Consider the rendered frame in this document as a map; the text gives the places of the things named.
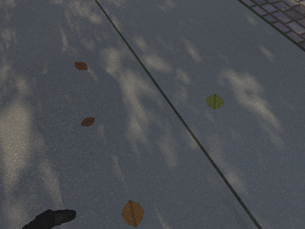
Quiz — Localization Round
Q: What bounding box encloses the robot left hand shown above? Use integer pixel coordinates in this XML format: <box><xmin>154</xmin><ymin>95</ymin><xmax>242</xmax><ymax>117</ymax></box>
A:
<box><xmin>22</xmin><ymin>209</ymin><xmax>76</xmax><ymax>229</ymax></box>

